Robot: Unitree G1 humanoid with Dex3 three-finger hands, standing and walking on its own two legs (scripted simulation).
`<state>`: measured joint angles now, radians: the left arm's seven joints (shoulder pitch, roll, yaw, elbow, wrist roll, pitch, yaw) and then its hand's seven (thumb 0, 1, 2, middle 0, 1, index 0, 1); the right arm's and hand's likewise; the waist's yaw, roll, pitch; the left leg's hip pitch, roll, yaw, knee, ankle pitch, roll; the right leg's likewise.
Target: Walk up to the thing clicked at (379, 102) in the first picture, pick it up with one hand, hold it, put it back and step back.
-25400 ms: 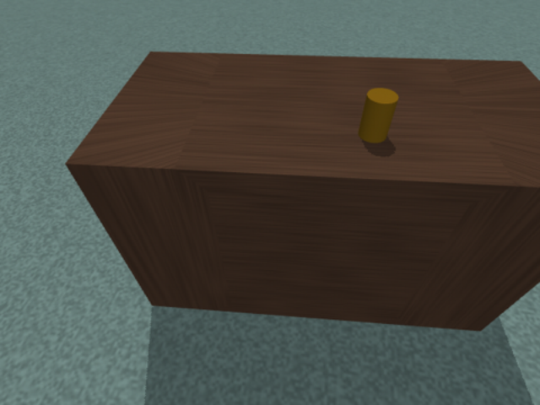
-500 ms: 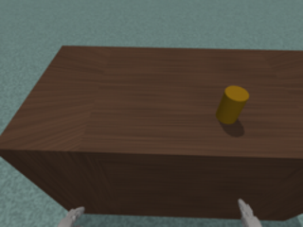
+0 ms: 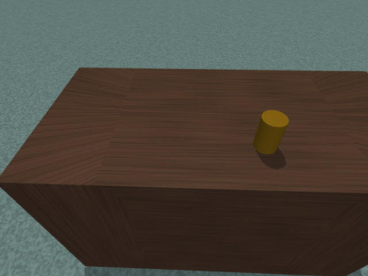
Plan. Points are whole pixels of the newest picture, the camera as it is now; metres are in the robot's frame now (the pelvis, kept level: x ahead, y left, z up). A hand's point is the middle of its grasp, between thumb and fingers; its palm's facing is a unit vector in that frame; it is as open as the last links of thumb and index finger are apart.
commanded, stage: home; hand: right
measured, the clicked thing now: (269, 132) +0.51 -0.21 +0.03
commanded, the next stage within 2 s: stand in 1.24 s
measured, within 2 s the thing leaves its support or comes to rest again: neither
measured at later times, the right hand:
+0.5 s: hand out of the picture +0.06 -0.26 -0.15, palm faces -0.05 +0.93 -0.36, open 17.3 cm
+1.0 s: hand out of the picture +0.07 -0.26 -0.16, palm faces -0.03 +0.94 -0.35, open 17.3 cm
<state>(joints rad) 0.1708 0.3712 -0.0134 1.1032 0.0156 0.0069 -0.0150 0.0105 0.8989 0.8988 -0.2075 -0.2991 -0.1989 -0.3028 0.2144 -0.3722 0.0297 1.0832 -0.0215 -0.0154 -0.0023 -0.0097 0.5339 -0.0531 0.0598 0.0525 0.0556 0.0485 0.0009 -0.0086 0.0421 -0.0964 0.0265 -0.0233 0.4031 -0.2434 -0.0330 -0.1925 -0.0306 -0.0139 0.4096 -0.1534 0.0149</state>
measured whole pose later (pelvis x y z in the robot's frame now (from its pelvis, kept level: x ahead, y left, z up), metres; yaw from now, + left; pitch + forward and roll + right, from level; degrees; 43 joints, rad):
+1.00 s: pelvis +0.01 +0.00 +0.00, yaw +0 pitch -3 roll +0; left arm 0.11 0.35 0.00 1.15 0.01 0.00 -0.01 0.01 0.90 0.90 -0.21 -0.30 -0.20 -0.30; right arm 0.15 -0.36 0.01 1.11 -0.02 -0.01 0.00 -0.01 0.50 -0.07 0.06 0.06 0.06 0.05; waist 0.00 0.00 0.05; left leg -0.07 0.04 -0.02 0.34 -0.22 -0.04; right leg -0.17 -0.02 -0.01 0.36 -0.13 0.01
